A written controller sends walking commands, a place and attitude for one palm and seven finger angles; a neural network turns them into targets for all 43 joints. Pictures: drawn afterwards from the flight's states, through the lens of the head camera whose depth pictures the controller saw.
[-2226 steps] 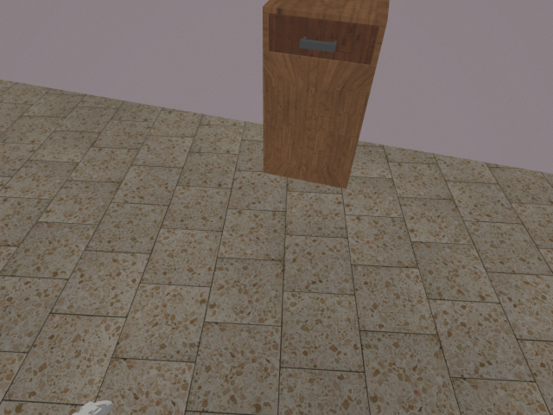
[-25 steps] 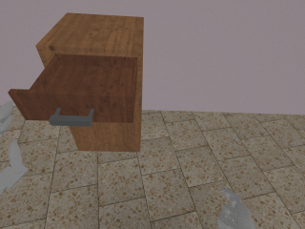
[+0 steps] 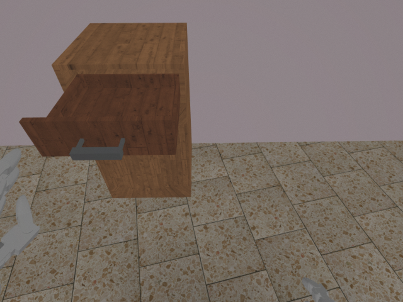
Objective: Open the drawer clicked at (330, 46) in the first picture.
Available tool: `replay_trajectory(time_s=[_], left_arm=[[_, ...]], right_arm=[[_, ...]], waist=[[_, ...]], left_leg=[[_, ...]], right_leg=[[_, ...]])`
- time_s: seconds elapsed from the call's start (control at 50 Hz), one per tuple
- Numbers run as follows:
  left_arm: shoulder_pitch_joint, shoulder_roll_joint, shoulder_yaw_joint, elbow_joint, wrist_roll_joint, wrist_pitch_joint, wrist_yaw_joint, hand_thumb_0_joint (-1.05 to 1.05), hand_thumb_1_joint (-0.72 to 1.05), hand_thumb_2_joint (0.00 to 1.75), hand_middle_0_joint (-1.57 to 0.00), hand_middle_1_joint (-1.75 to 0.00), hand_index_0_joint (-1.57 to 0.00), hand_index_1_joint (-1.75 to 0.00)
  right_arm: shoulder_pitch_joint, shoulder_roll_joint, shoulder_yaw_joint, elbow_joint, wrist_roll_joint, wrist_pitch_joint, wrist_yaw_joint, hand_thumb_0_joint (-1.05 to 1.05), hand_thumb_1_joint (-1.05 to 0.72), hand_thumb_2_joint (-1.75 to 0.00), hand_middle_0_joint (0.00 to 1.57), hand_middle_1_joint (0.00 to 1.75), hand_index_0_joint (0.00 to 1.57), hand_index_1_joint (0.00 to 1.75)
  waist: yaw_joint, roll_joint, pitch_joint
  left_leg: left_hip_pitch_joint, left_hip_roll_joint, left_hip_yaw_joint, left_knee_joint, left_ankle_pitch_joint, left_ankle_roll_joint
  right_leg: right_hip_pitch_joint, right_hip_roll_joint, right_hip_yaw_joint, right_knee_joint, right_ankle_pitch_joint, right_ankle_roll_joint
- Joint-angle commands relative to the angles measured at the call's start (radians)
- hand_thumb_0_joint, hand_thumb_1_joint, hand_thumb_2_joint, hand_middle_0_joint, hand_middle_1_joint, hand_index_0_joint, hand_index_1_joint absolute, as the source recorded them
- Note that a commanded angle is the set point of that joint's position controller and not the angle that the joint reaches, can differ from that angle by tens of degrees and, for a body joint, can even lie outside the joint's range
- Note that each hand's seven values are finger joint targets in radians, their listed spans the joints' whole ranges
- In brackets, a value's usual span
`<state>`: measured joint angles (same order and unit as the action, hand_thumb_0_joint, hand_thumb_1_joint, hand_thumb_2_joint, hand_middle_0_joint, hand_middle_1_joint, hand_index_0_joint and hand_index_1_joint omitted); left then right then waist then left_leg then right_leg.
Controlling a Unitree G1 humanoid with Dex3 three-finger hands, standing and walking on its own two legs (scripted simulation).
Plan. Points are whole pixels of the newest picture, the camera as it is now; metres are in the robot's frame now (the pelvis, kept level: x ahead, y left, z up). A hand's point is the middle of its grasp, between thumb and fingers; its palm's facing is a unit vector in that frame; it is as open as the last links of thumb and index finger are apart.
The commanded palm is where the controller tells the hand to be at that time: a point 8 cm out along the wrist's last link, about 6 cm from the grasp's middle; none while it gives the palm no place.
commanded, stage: stop stepping back and stand still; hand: left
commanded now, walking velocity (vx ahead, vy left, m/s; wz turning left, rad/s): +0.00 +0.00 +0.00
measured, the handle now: (99, 147) +0.52 +0.32 -0.01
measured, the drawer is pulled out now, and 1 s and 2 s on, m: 0.30 0.30 0.30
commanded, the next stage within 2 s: let the arm hang, fingers relaxed in 0.14 s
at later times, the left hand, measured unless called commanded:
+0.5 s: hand out of the picture +0.11 +0.20 -0.14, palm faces -0.03 -0.98 -0.22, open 7.4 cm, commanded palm none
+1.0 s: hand out of the picture +0.00 +0.22 -0.15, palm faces +0.03 -0.96 -0.28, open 7.4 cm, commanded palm none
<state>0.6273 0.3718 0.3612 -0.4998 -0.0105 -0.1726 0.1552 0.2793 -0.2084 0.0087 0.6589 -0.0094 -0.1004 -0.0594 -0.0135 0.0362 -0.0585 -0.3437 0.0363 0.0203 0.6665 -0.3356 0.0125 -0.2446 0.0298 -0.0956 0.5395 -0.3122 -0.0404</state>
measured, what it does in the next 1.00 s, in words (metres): stands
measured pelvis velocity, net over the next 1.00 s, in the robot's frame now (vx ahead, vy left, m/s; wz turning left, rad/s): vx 0.01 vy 0.01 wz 0.03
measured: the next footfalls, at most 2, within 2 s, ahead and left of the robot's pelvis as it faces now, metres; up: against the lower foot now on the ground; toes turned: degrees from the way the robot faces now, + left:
none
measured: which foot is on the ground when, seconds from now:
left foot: down 0.00-1.00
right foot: down 0.00-1.00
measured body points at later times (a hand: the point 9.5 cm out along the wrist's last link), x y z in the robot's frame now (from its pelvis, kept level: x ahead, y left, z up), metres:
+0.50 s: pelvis +0.01 +0.01 +0.00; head +0.03 +0.02 +0.45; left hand +0.11 +0.25 -0.12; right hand +0.14 -0.23 -0.12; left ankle +0.03 +0.11 -0.73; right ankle +0.00 -0.10 -0.73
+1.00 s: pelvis +0.01 +0.01 +0.02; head +0.02 +0.00 +0.46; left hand +0.00 +0.27 -0.13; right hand +0.02 -0.22 -0.15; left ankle +0.03 +0.11 -0.73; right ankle +0.00 -0.10 -0.73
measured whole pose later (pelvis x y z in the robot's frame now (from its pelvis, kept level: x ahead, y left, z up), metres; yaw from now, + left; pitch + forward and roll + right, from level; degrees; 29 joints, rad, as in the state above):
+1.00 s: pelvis +0.01 +0.01 +0.02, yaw +2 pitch -2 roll +0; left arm 0.28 0.22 0.00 1.11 0.01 0.01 0.03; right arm 0.25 -0.19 0.00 1.09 -0.01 0.02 -0.01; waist -0.01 0.03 0.06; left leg -0.20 -0.02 0.02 0.39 -0.17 0.03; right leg -0.13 0.01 0.00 0.40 -0.24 -0.01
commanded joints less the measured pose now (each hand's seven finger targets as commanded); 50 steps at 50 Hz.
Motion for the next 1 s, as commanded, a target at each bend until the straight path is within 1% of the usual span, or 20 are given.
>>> replay_trajectory(time_s=[0.0,0.06,0.08,0.14,0.2,0.22,0.24,0.26,0.3,0.34,0.36,0.38,0.4,0.42,0.46,0.52,0.58,0.74,0.84,0.98], left_arm=[[-0.141,0.149,0.08,-0.218,-0.013,-0.076,0.008,0.0,0.9,0.9,-0.2,-0.3,-0.2,-0.3],[-0.028,0.171,0.113,-0.285,-0.018,-0.084,0.01,0.0,0.9,0.9,-0.2,-0.3,-0.2,-0.3],[-0.01,0.167,0.111,-0.321,-0.016,-0.09,0.011,0.0,0.9,0.9,-0.2,-0.3,-0.2,-0.3],[0.029,0.154,0.109,-0.33,-0.023,-0.091,0.024,0.0,0.9,0.9,-0.2,-0.3,-0.2,-0.3],[0.011,0.151,0.097,-0.329,-0.027,-0.091,0.024,0.0,0.9,0.9,-0.2,-0.3,-0.2,-0.3],[-0.094,-0.043,-0.279,0.525,0.089,0.089,-0.12,0.0,0.9,0.9,-0.2,-0.3,-0.2,-0.3],[-0.114,-0.057,-0.242,0.551,0.062,0.165,-0.141,0.0,0.9,0.9,-0.2,-0.3,-0.2,-0.3],[-0.135,-0.077,-0.25,0.538,0.063,0.183,-0.147,0.0,0.9,0.9,-0.2,-0.3,-0.2,-0.3],[-0.22,-0.07,-0.273,0.61,0.052,0.183,-0.147,0.0,0.9,0.9,-0.2,-0.3,-0.2,-0.3],[-0.228,-0.043,-0.273,0.737,0.051,0.176,-0.148,0.0,0.9,0.9,-0.2,-0.3,-0.2,-0.3],[-0.225,-0.025,-0.276,0.819,0.053,0.176,-0.148,0.0,0.9,0.9,-0.2,-0.3,-0.2,-0.3],[-0.221,0.013,-0.276,0.891,0.052,0.173,-0.145,0.0,0.9,0.9,-0.2,-0.3,-0.2,-0.3],[-0.246,0.051,-0.278,0.954,0.048,0.173,-0.145,0.0,0.9,0.9,-0.2,-0.3,-0.2,-0.3],[-0.298,0.068,-0.291,1.007,0.042,0.178,-0.15,0.0,0.9,0.9,-0.2,-0.3,-0.2,-0.3],[-0.352,0.045,-0.31,1.108,0.035,0.178,-0.147,0.0,0.9,0.9,-0.2,-0.3,-0.2,-0.3],[-0.329,0.024,-0.327,1.244,0.024,0.169,-0.14,0.0,0.9,0.9,-0.2,-0.3,-0.2,-0.3],[-0.296,-0.007,-0.324,1.346,0.022,0.169,-0.133,0.0,0.9,0.9,-0.2,-0.3,-0.2,-0.3],[-0.294,-0.04,-0.346,1.515,0.019,0.174,-0.129,0.0,0.9,0.9,-0.2,-0.3,-0.2,-0.3],[-0.294,-0.037,-0.348,1.566,0.019,0.17,-0.124,0.0,0.9,0.9,-0.2,-0.3,-0.2,-0.3],[-0.315,-0.031,-0.346,1.587,0.021,0.165,-0.119,0.0,0.9,0.9,-0.2,-0.3,-0.2,-0.3]], right_arm=[[-0.14,-0.129,-0.071,-0.151,0.021,-0.067,-0.004,0.0,-0.9,-0.9,0.2,0.3,0.2,0.3],[-0.166,-0.104,-0.051,-0.174,0.014,-0.056,0.0,0.0,-0.9,-0.9,0.2,0.3,0.2,0.3],[-0.174,-0.088,-0.042,-0.187,0.011,-0.055,-0.003,0.0,-0.9,-0.9,0.2,0.3,0.2,0.3],[-0.149,-0.088,-0.032,-0.189,0.005,-0.062,-0.011,0.0,-0.9,-0.9,0.2,0.3,0.2,0.3],[-0.158,-0.134,-0.049,-0.214,0.01,-0.061,-0.02,0.0,-0.9,-0.9,0.2,0.3,0.2,0.3],[-0.132,-0.3,-0.096,0.028,-0.009,-0.075,0.075,0.0,-0.9,-0.9,0.2,0.3,0.2,0.3],[-0.049,-0.203,-0.081,0.012,0.003,-0.003,0.071,0.0,-0.9,-0.9,0.2,0.3,0.2,0.3],[-0.045,-0.183,-0.075,-0.002,0.001,0.011,0.061,0.0,-0.9,-0.9,0.2,0.3,0.2,0.3],[-0.04,-0.195,-0.062,-0.016,-0.013,0.027,0.054,0.0,-0.9,-0.9,0.2,0.3,0.2,0.3],[-0.082,-0.195,-0.048,-0.018,-0.02,0.04,0.048,0.0,-0.9,-0.9,0.2,0.3,0.2,0.3],[-0.114,-0.193,-0.044,-0.013,-0.016,0.044,0.048,0.0,-0.9,-0.9,0.2,0.3,0.2,0.3],[-0.117,-0.172,-0.043,-0.003,-0.009,0.049,0.046,0.0,-0.9,-0.9,0.2,0.3,0.2,0.3],[-0.104,-0.157,-0.045,0.014,-0.003,0.057,0.051,0.0,-0.9,-0.9,0.2,0.3,0.2,0.3],[-0.08,-0.152,-0.043,0.039,0.002,0.068,0.059,0.0,-0.9,-0.9,0.2,0.3,0.2,0.3],[-0.103,-0.155,-0.04,0.083,-0.007,0.09,0.056,0.0,-0.9,-0.9,0.2,0.3,0.2,0.3],[-0.081,-0.14,-0.029,0.157,-0.003,0.086,0.049,0.0,-0.9,-0.9,0.2,0.3,0.2,0.3],[-0.047,-0.123,-0.029,0.214,-0.002,0.09,0.038,0.0,-0.9,-0.9,0.2,0.3,0.2,0.3],[0.008,-0.11,-0.031,0.331,0.001,0.105,0.031,0.0,-0.9,-0.9,0.2,0.3,0.2,0.3],[0.022,-0.11,-0.033,0.377,0.001,0.104,0.032,0.0,-0.9,-0.9,0.2,0.3,0.2,0.3],[0.024,-0.102,-0.033,0.412,-0.002,0.102,0.035,0.0,-0.9,-0.9,0.2,0.3,0.2,0.3]], waist=[[-0.012,-0.201,-0.009],[-0.003,-0.086,-0.024],[0.005,-0.1,-0.015],[-0.005,-0.065,-0.016],[0.017,0.117,0.008],[-0.04,0.119,0.081],[-0.026,0.128,0.012],[-0.03,0.14,0.003],[-0.024,-0.005,-0.045],[0.021,-0.103,-0.077],[0.039,-0.129,-0.091],[0.039,-0.181,-0.099],[0.02,-0.154,-0.057],[-0.012,-0.069,-0.006],[-0.006,-0.099,0.046],[0.004,0.057,0.029],[0.008,0.107,-0.003],[0.004,0.003,0.108],[0.005,-0.052,0.124],[0.006,-0.05,0.141]], left_leg=[[-0.2,-0.009,-0.049,0.299,-0.047,-0.006],[-0.128,0.005,-0.014,0.15,-0.017,-0.007],[-0.099,0.001,0.007,0.061,-0.019,-0.001],[0.073,-0.02,0.037,-0.208,0.156,0.002],[0.153,0.139,-0.165,-0.304,0.312,0.051],[0.044,0.152,-0.186,-0.161,0.442,0.074],[0.076,0.162,-0.195,-0.192,0.539,0.1],[0.097,0.175,-0.205,-0.211,0.638,0.113],[0.108,0.217,-0.28,-0.226,0.626,0.149],[0.118,0.18,-0.228,-0.174,0.686,0.131],[0.102,0.123,-0.156,-0.143,0.635,0.083],[0.05,0.048,-0.102,-0.097,0.484,0.043],[0.033,0.001,-0.069,-0.102,0.291,0.015],[0.076,-0.009,-0.075,-0.155,0.159,0.005],[0.11,0.011,-0.096,-0.183,0.216,0.014],[0.145,0.034,-0.102,-0.228,0.323,0.018],[0.189,0.053,-0.102,-0.246,0.348,0.02],[0.164,0.067,-0.127,-0.341,0.161,0.027],[0.176,0.063,-0.115,-0.356,0.146,0.026],[0.173,0.061,-0.11,-0.367,0.155,0.024]], right_leg=[[0.142,-0.347,0.422,-0.296,0.19,-0.121],[0.136,-0.315,0.284,-0.239,0.371,-0.129],[0.136,-0.297,0.251,-0.235,0.379,-0.126],[0.096,-0.22,0.173,-0.208,0.285,-0.061],[-0.001,-0.094,0.101,-0.099,0.129,0.038],[-0.143,-0.115,0.054,0.093,0.194,0.051],[-0.138,-0.08,0.075,0.149,0.054,0.059],[-0.155,-0.066,0.081,0.196,-0.084,0.067],[-0.173,-0.045,0.124,0.274,-0.214,0.069],[-0.057,-0.061,0.12,0.12,-0.083,0.06],[0.026,-0.071,0.127,0.025,0.148,0.051],[0.112,-0.117,0.203,-0.027,0.377,0.031],[0.097,-0.19,0.264,-0.06,0.459,-0.002],[0.003,-0.212,0.261,-0.09,0.289,-0.021],[-0.037,-0.139,0.238,-0.124,0.171,-0.008],[0.039,-0.119,0.22,-0.121,0.257,0.005],[0.08,-0.112,0.191,-0.145,0.25,0.006],[0.044,-0.104,0.172,-0.21,0.111,0.002],[0.038,-0.11,0.173,-0.227,0.094,0.002],[0.035,-0.114,0.179,-0.237,0.088,0.003]])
